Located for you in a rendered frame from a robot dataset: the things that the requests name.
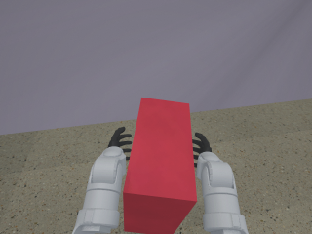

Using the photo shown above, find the carton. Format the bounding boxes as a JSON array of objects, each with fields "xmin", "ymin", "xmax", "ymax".
[{"xmin": 123, "ymin": 97, "xmax": 197, "ymax": 234}]

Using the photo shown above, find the robot right forearm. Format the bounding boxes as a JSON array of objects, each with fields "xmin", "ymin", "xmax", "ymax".
[{"xmin": 196, "ymin": 151, "xmax": 249, "ymax": 234}]

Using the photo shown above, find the left robot hand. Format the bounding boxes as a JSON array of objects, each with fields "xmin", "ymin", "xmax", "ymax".
[{"xmin": 108, "ymin": 127, "xmax": 132, "ymax": 161}]

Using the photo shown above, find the right robot hand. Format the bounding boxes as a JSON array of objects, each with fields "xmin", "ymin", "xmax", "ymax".
[{"xmin": 192, "ymin": 132, "xmax": 212, "ymax": 168}]

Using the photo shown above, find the robot left forearm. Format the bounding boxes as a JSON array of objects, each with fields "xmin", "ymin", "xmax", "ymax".
[{"xmin": 72, "ymin": 146, "xmax": 126, "ymax": 234}]

